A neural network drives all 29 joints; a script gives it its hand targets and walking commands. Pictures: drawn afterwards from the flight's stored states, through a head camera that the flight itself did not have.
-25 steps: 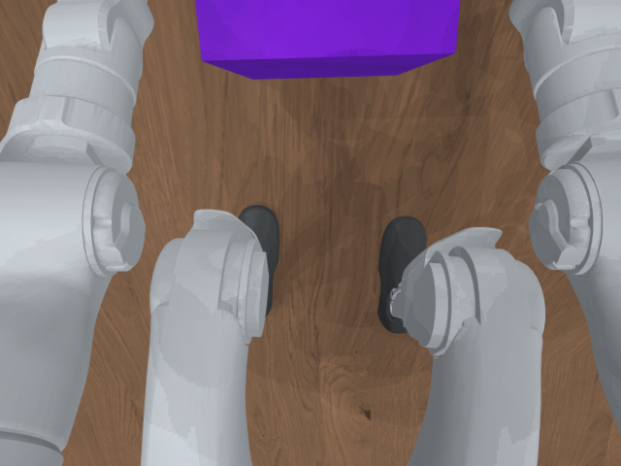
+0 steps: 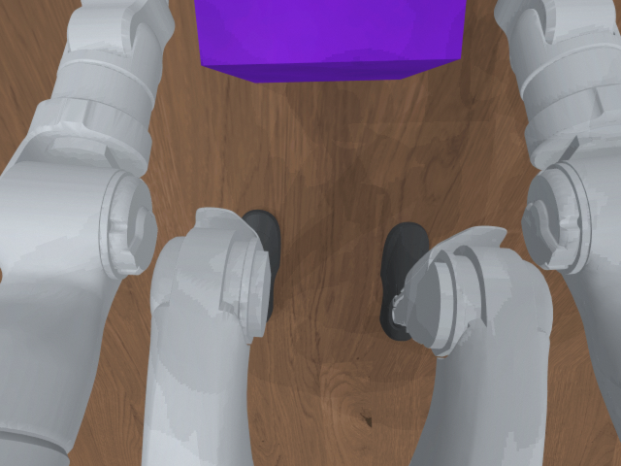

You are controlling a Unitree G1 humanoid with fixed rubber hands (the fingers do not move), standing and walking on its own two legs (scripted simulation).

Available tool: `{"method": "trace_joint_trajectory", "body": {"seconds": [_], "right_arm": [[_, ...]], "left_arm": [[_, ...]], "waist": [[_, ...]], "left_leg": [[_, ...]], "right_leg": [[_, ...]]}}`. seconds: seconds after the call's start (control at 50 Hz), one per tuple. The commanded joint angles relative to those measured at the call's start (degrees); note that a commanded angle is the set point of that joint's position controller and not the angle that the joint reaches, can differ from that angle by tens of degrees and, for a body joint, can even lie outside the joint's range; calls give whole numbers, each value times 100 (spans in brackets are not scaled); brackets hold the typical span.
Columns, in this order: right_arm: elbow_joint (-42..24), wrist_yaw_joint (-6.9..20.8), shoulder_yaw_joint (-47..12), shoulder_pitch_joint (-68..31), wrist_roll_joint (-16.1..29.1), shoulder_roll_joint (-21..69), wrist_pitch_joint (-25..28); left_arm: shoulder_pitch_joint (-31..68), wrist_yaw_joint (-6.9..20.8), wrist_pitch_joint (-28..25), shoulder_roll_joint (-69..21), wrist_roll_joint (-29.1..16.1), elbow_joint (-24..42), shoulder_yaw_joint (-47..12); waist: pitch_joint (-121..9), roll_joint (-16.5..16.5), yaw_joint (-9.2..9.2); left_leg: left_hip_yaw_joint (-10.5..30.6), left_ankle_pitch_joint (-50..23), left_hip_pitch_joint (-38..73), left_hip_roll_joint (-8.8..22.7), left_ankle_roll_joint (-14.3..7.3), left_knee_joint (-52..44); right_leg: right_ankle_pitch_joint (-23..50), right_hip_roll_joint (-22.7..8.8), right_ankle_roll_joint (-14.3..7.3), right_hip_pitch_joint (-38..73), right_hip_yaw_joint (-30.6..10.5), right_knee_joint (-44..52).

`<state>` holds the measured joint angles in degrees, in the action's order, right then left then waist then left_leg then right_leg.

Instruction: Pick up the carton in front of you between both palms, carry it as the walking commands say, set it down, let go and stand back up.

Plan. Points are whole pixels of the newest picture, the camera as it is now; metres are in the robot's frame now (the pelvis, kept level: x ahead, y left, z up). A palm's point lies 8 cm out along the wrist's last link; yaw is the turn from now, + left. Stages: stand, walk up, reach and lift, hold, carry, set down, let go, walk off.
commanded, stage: reach and lift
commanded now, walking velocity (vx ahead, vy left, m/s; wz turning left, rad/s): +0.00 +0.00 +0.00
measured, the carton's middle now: out of the picture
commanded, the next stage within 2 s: none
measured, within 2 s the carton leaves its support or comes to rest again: leaves its support in 0.42 s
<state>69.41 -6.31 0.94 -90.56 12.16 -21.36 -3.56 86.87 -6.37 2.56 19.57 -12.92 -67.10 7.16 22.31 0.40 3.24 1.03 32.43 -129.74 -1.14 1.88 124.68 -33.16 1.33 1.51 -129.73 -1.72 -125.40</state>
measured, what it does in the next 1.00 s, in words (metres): rises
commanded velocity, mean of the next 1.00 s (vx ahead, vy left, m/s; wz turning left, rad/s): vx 0.00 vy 0.00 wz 0.00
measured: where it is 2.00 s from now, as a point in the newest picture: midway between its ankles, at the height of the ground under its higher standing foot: (328, 295)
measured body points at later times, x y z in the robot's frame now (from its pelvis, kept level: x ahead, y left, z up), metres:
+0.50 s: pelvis +0.00 +0.00 -0.01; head +0.36 +0.00 +0.26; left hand +0.56 +0.18 -0.15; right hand +0.58 -0.12 -0.16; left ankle +0.11 +0.13 -0.34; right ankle +0.11 -0.12 -0.34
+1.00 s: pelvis -0.01 +0.00 +0.11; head +0.27 +0.01 +0.46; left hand +0.50 +0.18 +0.04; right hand +0.52 -0.12 +0.04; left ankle +0.11 +0.13 -0.34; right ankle +0.11 -0.13 -0.34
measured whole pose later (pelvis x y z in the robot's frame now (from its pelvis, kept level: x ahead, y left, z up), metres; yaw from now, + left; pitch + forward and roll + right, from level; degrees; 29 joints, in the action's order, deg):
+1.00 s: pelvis -0.01 +0.00 +0.11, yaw +0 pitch +43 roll +0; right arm 42.1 -2.6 28.1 -66.1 -13.9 -0.9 -22.0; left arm 63.6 -1.5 23.5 1.0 13.6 -38.3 29.9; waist -7.1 1.4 2.0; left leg 3.3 26.4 -118.7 -2.9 2.7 101.6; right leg -27.8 3.9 2.3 -118.0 -2.9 -102.3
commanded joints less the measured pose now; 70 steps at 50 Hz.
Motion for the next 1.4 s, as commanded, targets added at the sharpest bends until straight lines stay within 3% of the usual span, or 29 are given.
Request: {"method": "trace_joint_trajectory", "body": {"seconds": [0.0, 0.06, 0.08, 0.16, 0.22, 0.3, 0.34, 0.42, 0.5, 0.54, 0.56, 0.58, 0.66, 0.76, 0.9, 1.06, 1.18, 1.38], "right_arm": [[-573, 24, -145, -1815, 53, 2, 100], [-587, 54, -37, -1960, -170, 406, 64], [-671, 225, -267, -2274, -151, 1323, 27], [-789, 1160, -386, -2848, -569, 4620, -303], [-1019, 1550, -133, -2646, -770, 5382, -527], [-1548, 1646, -408, -2673, -587, 5902, -684], [-2014, 1633, -724, -2900, -366, 6135, -721], [-3247, 1518, -1354, -3310, 25, 6696, -847], [-3682, 1432, -1342, -2689, -259, 7464, -1144], [-3543, 1440, -1278, -2204, -429, 7663, -1296], [-3381, 1454, -1176, -2095, -541, 7650, -1303], [-3009, 1511, -955, -1736, -734, 7892, -1405], [-2247, 1674, -141, -1224, -1367, 7777, -1521], [-1969, 1615, 505, -1366, -1873, 7471, -1539], [-2252, 1720, 345, -1390, -1872, 7837, -1718], [-2916, 1865, -485, -811, -1478, 8446, -1958], [-3083, 1859, -822, -157, -1372, 8678, -1945], [-2987, 1797, -762, 980, -1596, 8851, -1820]], "left_arm": [[1748, 42, -88, 111, -27, 610, -150], [1927, 81, -50, -305, 196, 659, -57], [2288, 266, 4, -1279, 122, 786, -371], [3212, 1215, 378, -4379, 455, 1018, -656], [3083, 1680, 665, -5226, 629, 1278, -628], [3183, 1904, 853, -5667, 395, 1858, -879], [3246, 1911, 901, -6008, 151, 2218, -1176], [3299, 1766, 1101, -6537, -180, 3163, -1592], [3041, 1687, 1352, -7049, 57, 3745, -1792], [2660, 1656, 1485, -7152, 274, 3736, -1733], [2434, 1647, 1515, -7251, 378, 3628, -1654], [2285, 1683, 1562, -7181, 643, 3289, -1490], [1695, 1809, 1714, -7280, 1373, 2597, -669], [1909, 1849, 1756, -7228, 1766, 2316, -286], [1814, 1922, 1946, -7594, 1820, 2511, -398], [1184, 2011, 2167, -8070, 1469, 3083, -1136], [522, 1986, 2129, -8241, 1407, 3173, -1433], [-604, 1974, 1997, -8410, 1645, 2982, -1377]], "waist": [[-6802, 235, 152], [-6687, 245, 160], [-6668, 240, 137], [-6095, 241, 113], [-5843, 231, 134], [-6560, 380, 142], [-7379, 313, 113], [-10070, 382, 149], [-11337, 279, 84], [-10922, 215, 121], [-10508, 212, 223], [-9725, 267, 134], [-8120, 245, 177], [-7734, 76, -13], [-8783, 18, -24], [-9662, 66, -3], [-9173, 103, -27], [-8062, 59, -96]], "left_leg": [[-371, -1870, 3304, -126, 93, -941], [-392, -1761, 3403, -195, 90, -949], [-395, -1769, 3471, -250, 51, -937], [-453, -1440, 3203, -412, 19, -782], [-542, -1369, 2845, -448, -51, -748], [-562, -1690, 3030, -468, -112, -662], [-587, -2056, 3498, -502, -106, -617], [-628, -3340, 4734, -587, -63, -610], [-681, -3702, 4781, -683, 34, -919], [-670, -3485, 4807, -724, 43, -1184], [-686, -2744, 4177, -742, 28, -1345], [-663, -2469, 4073, -732, -4, -1593], [-671, -1617, 3488, -763, -29, -2135], [-637, -827, 3532, -783, -71, -2699], [-654, -878, 4436, -784, -37, -3226], [-585, -1770, 5521, -813, 2, -3670], [-459, -1842, 5966, -831, -20, -4176], [-289, -1712, 6721, -851, -67, -5195]], "right_leg": [[1656, 192, 10, 3532, 275, 843], [1583, 269, 25, 3633, 303, 869], [1582, 325, -2, 3612, 315, 863], [1337, 530, -65, 3235, 425, 684], [1258, 572, -140, 2905, 521, 659], [1548, 581, -218, 3159, 553, 590], [1795, 595, -215, 3401, 596, 574], [2962, 649, -131, 4532, 691, 552], [3507, 754, -41, 4913, 677, 856], [3119, 811, 11, 4415, 674, 1147], [2686, 807, -24, 4425, 657, 1201], [2313, 820, 7, 3878, 671, 1513], [1345, 891, -39, 3111, 643, 2133], [598, 906, -144, 3184, 622, 2752], [641, 905, -106, 3948, 655, 3282], [1478, 922, -32, 4934, 615, 3762], [1604, 932, 0, 5440, 501, 4269], [1571, 889, -3, 6372, 283, 5332]]}}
